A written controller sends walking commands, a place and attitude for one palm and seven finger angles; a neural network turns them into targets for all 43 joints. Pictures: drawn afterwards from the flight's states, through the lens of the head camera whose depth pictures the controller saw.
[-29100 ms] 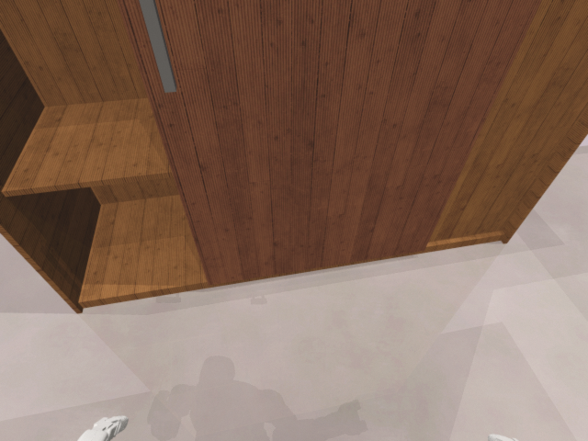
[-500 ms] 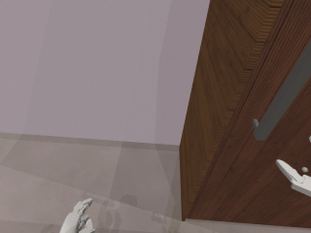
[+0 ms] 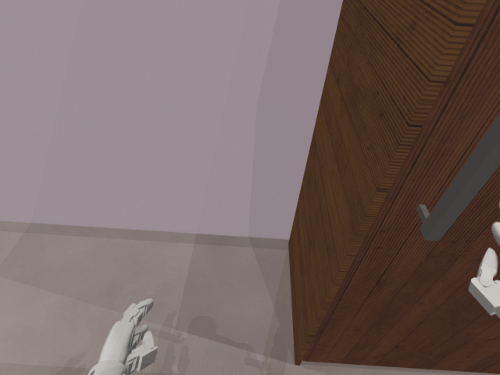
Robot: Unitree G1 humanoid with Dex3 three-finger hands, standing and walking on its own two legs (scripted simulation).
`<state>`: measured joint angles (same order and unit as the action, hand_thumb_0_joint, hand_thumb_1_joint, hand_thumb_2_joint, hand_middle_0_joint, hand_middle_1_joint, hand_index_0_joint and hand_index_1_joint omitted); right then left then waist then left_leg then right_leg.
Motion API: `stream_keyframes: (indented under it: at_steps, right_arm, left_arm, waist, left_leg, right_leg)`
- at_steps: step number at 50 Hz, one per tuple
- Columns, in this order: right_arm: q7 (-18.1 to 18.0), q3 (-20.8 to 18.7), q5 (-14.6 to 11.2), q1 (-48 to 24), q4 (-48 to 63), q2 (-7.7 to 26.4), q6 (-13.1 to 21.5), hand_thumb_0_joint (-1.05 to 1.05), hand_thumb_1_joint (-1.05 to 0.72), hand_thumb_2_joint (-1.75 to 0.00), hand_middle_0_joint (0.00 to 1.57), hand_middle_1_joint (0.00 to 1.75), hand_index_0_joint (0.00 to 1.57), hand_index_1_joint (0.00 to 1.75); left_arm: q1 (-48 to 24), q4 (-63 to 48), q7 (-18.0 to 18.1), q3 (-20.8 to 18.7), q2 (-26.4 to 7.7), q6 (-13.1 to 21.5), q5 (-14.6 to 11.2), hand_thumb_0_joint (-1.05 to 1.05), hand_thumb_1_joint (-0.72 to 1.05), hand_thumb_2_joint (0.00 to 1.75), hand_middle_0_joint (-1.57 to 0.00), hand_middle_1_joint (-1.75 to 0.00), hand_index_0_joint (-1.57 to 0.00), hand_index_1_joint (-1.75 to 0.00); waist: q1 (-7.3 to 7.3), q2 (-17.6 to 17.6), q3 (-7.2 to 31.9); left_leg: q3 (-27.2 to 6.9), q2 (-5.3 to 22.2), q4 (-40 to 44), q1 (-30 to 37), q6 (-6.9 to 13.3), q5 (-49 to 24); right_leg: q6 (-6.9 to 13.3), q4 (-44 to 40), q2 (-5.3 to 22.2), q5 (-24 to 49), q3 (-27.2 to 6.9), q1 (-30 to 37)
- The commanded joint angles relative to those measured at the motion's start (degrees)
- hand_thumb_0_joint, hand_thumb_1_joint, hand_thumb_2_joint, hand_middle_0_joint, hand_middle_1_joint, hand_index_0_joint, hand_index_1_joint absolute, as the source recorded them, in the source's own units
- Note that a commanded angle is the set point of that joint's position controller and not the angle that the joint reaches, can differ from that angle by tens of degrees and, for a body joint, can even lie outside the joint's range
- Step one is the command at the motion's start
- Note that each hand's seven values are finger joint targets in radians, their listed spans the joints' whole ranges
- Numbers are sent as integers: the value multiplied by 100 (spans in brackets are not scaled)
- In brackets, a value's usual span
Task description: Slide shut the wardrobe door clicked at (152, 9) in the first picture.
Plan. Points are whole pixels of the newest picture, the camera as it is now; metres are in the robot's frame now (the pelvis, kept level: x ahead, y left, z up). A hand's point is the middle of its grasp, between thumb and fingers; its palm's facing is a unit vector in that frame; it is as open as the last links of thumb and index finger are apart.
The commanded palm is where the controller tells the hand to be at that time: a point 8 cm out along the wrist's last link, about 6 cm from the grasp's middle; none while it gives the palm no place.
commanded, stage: draw the hand back to the body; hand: right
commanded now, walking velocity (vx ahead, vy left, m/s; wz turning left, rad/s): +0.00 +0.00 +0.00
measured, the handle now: (483, 139) +0.33 -0.29 +0.27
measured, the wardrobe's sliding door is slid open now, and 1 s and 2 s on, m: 0.00 0.00 0.00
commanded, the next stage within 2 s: step back with the hand held close in 0.10 s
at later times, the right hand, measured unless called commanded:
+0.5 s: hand (459, 288) +0.19 -0.25 +0.15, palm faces +0.37 +0.83 -0.42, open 7.4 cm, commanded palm +0.13 -0.29 +0.17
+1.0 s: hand out of the picture +0.08 -0.32 +0.15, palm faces +0.47 +0.78 -0.40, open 7.4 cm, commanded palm +0.03 -0.36 +0.17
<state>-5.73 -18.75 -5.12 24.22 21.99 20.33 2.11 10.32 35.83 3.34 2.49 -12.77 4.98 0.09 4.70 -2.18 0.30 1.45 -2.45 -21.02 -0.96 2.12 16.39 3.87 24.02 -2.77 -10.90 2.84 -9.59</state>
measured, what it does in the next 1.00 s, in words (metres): shifts its weight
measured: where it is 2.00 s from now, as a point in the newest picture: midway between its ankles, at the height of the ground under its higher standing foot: outside the picture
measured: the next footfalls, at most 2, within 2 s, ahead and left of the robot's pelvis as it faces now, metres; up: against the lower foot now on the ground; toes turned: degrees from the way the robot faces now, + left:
left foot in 1.42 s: -0.28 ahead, +0.02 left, +0.00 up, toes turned +8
right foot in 1.54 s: -0.07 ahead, -0.20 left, +0.00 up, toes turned +7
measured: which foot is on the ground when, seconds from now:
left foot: down 0.00-1.00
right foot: down 0.00-1.00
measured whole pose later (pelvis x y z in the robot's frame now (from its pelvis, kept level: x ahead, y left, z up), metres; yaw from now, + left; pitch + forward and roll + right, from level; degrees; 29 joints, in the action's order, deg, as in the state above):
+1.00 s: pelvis -0.10 -0.05 -0.02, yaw -2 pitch +0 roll +4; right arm -8.4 -22.7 -2.4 31.2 30.8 22.6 11.5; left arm 13.4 33.9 3.2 1.0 -12.4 1.9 -0.6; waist 2.7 -0.3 0.2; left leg -0.2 -2.0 -30.8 -15.6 -0.9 15.3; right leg 1.4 37.5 -3.3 -15.7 1.3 -26.7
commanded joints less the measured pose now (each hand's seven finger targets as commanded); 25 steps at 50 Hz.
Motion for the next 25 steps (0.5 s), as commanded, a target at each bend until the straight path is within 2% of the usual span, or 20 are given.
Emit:
stream_keyframes:
  at_steps: [1,5,6,7,8,10,11,12,13,14,15,16,19,20,23,25]
  right_arm:
    - [-49,-570,12,-630,1193,1060,305,0,-90,-90,20,30,20,30]
    - [-43,-637,-1,-530,1147,1121,302,0,-90,-90,20,30,20,30]
    - [-37,-626,-4,-601,1245,1132,320,0,-90,-90,20,30,20,30]
    - [-45,-684,-16,-517,1138,1169,318,0,-90,-90,20,30,20,30]
    - [-41,-660,-6,-585,1248,1150,347,0,-90,-90,20,30,20,30]
    - [-24,-637,-26,-545,1115,1121,329,0,-90,-90,20,30,20,30]
    - [-45,-760,-30,-733,1286,1270,362,0,-90,-90,20,30,20,30]
    - [-135,-1437,33,-1360,1865,1983,658,0,-90,-90,20,30,20,30]
    - [-111,-1096,55,-667,1169,1471,683,0,-90,-90,20,30,20,30]
    - [-99,-900,98,-382,1055,1278,666,0,-90,-90,20,30,20,30]
    - [-91,-873,106,-370,1073,1240,677,0,-90,-90,20,30,20,30]
    - [-96,-809,124,-264,1063,1180,699,0,-90,-90,20,30,20,30]
    - [-151,-760,147,-14,1259,1158,765,0,-90,-90,20,30,20,30]
    - [-170,-816,136,74,1330,1199,777,0,-90,-90,20,30,20,30]
    - [-237,-1037,149,196,1718,1447,851,0,-90,-90,20,30,20,30]
    - [-262,-1204,119,301,1803,1608,873,0,-90,-90,20,30,20,30]
  left_arm:
    - [-735,-941,86,-283,-677,267,7,0,90,90,-20,-30,-20,-30]
    - [-769,-941,101,-293,-663,239,14,0,90,90,-20,-30,-20,-30]
    - [-800,-955,103,-292,-652,241,1,0,90,90,-20,-30,-20,-30]
    - [-797,-945,115,-289,-644,232,6,0,90,90,-20,-30,-20,-30]
    - [-805,-954,108,-294,-637,234,2,0,90,90,-20,-30,-20,-30]
    - [-827,-926,120,-294,-641,227,-1,0,90,90,-20,-30,-20,-30]
    - [-848,-944,129,-287,-639,235,-6,0,90,90,-20,-30,-20,-30]
    - [-827,-1242,127,-291,-759,116,-81,0,90,90,-20,-30,-20,-30]
    - [-783,-1047,155,-285,-678,3,-14,0,90,90,-20,-30,-20,-30]
    - [-757,-1089,132,-304,-675,-72,-19,0,90,90,-20,-30,-20,-30]
    - [-755,-1134,128,-336,-688,-140,-21,0,90,90,-20,-30,-20,-30]
    - [-712,-1157,124,-354,-692,-193,-46,0,90,90,-20,-30,-20,-30]
    - [-609,-1246,142,-407,-738,-299,-74,0,90,90,-20,-30,-20,-30]
    - [-619,-1275,159,-422,-759,-332,-74,0,90,90,-20,-30,-20,-30]
    - [-607,-1423,186,-443,-751,-395,-103,0,90,90,-20,-30,-20,-30]
    - [-634,-1487,208,-441,-764,-431,-100,0,90,90,-20,-30,-20,-30]
  waist:
    - [-53,-116,433]
    - [-22,14,491]
    - [-28,-57,504]
    - [-10,68,433]
    - [-18,-54,496]
    - [-26,-40,359]
    - [-20,-70,361]
    - [-220,23,15]
    - [-260,413,85]
    - [-248,623,158]
    - [-255,659,231]
    - [-276,537,397]
    - [-309,-30,771]
    - [-300,-90,898]
    - [-297,111,1120]
    - [-281,234,1115]
  left_leg:
    - [-213,290,350,-704,-44,-1405]
    - [-237,295,394,-659,-57,-1480]
    - [-258,318,407,-681,-70,-1512]
    - [-245,311,409,-689,-77,-1506]
    - [-264,323,418,-677,-78,-1516]
    - [-283,324,497,-724,-84,-1425]
    - [-293,337,512,-721,-88,-1416]
    - [-950,709,754,-1397,-330,-1868]
    - [-938,873,690,-1418,-345,-2110]
    - [-966,956,618,-1417,-411,-2380]
    - [-934,988,527,-1408,-460,-2680]
    - [-918,1048,395,-1349,-484,-2856]
    - [-819,987,101,-1299,-552,-2898]
    - [-756,945,2,-1264,-601,-3007]
    - [-682,812,-225,-1162,-545,-2933]
    - [-674,777,-306,-1124,-489,-2753]
  right_leg:
    - [-238,-231,495,1238,-506,814]
    - [-197,-196,456,1214,-454,806]
    - [-184,-189,450,1190,-426,840]
    - [-175,-199,444,1167,-432,794]
    - [-173,-193,431,1155,-414,825]
    - [-170,-196,422,1050,-396,764]
    - [-163,-200,417,1016,-402,766]
    - [-1,210,486,654,-539,472]
    - [3,407,466,639,-591,379]
    - [7,500,469,701,-558,324]
    - [-9,580,450,803,-509,278]
    - [-16,617,489,896,-448,269]
    - [-12,518,586,1350,-420,380]
    - [4,523,635,1608,-425,430]
    - [12,468,743,2012,-522,384]
    - [0,412,789,2007,-622,216]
